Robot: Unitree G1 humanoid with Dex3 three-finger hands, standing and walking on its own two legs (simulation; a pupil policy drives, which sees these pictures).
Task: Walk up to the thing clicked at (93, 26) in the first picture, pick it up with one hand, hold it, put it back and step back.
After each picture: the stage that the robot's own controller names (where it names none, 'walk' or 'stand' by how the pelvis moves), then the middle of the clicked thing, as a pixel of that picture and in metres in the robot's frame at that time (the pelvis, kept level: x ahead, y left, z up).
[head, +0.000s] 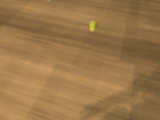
stand; (92, 26) +1.74 -0.16 -0.72
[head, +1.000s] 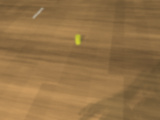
walk; (78, 39) +1.62 +0.17 -0.70
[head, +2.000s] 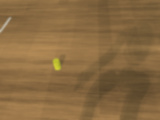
walk; (56, 64) +1.04 +0.33 -0.72
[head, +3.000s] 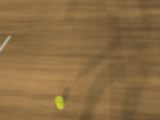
walk; (59, 102) +0.65 +0.25 -0.72
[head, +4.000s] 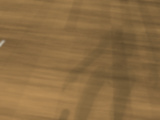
walk; out of the picture +0.43 +0.17 -0.70
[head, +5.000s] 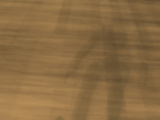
stand; out of the picture +0.36 +0.20 -0.72
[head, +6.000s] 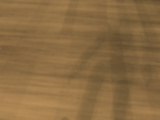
stand; out of the picture +0.36 +0.18 -0.72
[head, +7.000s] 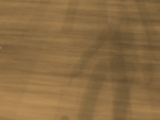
stand; out of the picture +0.36 +0.19 -0.73
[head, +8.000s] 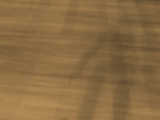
stand; out of the picture +0.36 +0.18 -0.73
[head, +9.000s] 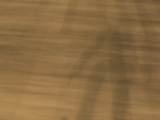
go down; out of the picture +0.36 +0.18 -0.73
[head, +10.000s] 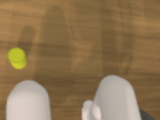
go down; (17, 58) +0.45 +0.21 -0.32
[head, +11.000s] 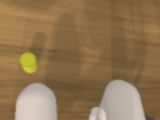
approach; (29, 63) +0.45 +0.20 -0.31
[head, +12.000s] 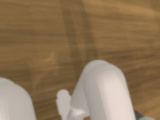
close in; out of the picture +0.44 +0.24 -0.23
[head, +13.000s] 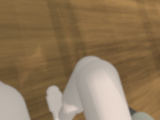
close; out of the picture +0.43 +0.25 -0.23
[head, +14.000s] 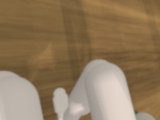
lift; out of the picture +0.40 +0.24 -0.22
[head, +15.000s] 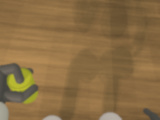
lift; (24, 86) +0.33 +0.18 -0.01
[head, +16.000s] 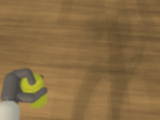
hold; (35, 91) +0.33 +0.16 +0.01
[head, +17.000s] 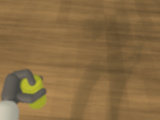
hold; (34, 92) +0.33 +0.17 +0.00
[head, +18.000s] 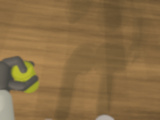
crouch; (26, 78) +0.38 +0.18 -0.07
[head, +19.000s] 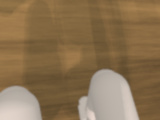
lower; out of the picture +0.50 +0.25 -0.11
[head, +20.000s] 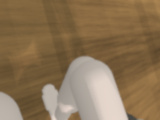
lower; out of the picture +0.46 +0.28 -0.23
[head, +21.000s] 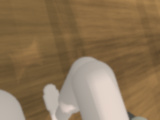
lower; out of the picture +0.46 +0.27 -0.24
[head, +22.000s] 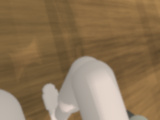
lower; out of the picture +0.46 +0.27 -0.24
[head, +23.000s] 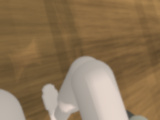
lower; out of the picture +0.46 +0.26 -0.24
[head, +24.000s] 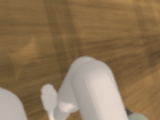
open; out of the picture +0.45 +0.25 -0.24
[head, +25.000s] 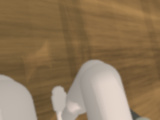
stand; out of the picture +0.45 +0.24 -0.24
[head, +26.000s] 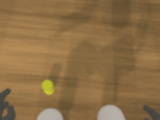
stand; (48, 87) +0.44 +0.17 -0.51
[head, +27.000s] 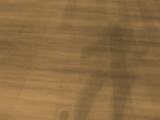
stand; out of the picture +0.40 +0.16 -0.66
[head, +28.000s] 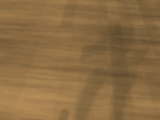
stand; out of the picture +0.40 +0.17 -0.67
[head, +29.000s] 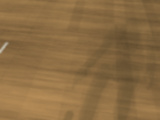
stand; out of the picture +0.41 +0.16 -0.71
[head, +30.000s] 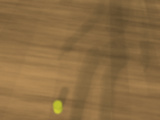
walk; (57, 107) +0.45 +0.11 -0.70
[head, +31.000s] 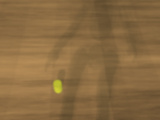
walk; (57, 86) +0.62 +0.17 -0.69
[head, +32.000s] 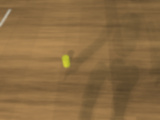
walk; (66, 61) +0.96 +0.21 -0.70
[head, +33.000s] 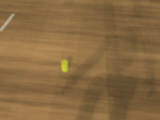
stand; (64, 65) +1.02 +0.15 -0.71
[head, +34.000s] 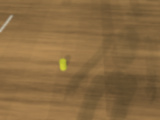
stand; (63, 64) +1.05 +0.18 -0.72
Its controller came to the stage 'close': yes
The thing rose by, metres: 0.71
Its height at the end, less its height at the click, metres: +0.00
